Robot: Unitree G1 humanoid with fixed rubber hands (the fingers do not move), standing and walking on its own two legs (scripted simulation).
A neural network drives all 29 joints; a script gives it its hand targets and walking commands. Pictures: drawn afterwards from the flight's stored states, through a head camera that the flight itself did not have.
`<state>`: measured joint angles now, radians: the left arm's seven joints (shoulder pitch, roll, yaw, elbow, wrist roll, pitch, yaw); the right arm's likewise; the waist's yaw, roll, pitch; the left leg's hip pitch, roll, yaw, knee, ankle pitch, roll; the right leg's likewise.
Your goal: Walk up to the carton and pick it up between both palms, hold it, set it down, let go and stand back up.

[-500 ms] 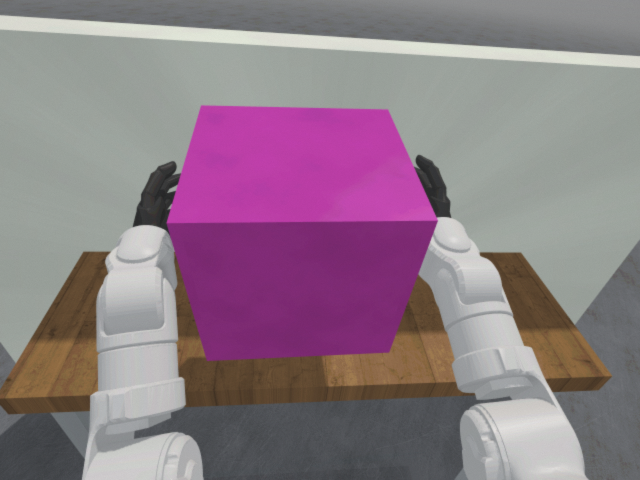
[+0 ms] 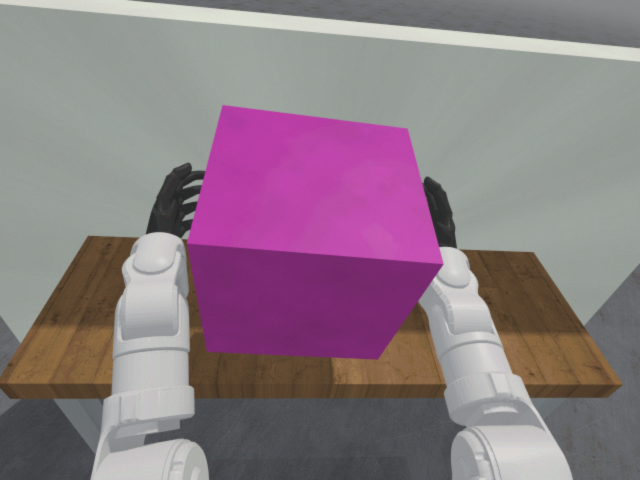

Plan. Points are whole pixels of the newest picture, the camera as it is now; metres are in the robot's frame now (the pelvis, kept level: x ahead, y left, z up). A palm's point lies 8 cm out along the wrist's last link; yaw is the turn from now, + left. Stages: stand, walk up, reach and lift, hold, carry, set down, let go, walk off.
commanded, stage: set down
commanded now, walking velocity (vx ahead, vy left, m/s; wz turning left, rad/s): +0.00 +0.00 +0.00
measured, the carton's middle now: (305, 241) +0.39 +0.00 +0.14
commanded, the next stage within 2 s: none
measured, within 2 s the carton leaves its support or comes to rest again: neither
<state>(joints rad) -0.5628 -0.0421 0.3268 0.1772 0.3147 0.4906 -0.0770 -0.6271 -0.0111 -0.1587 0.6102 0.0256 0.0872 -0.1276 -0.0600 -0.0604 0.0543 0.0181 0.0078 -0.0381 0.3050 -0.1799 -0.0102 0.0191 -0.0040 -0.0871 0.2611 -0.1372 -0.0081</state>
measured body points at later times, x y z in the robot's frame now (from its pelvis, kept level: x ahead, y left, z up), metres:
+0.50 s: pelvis +0.01 +0.00 +0.00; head -0.01 +0.02 +0.45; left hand +0.39 +0.14 +0.15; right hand +0.39 -0.19 +0.15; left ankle +0.00 +0.12 -0.75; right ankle +0.02 -0.11 -0.75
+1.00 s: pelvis +0.01 -0.01 +0.00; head +0.00 +0.01 +0.45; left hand +0.40 +0.12 +0.11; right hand +0.39 -0.21 +0.12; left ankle +0.00 +0.12 -0.75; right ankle +0.02 -0.11 -0.75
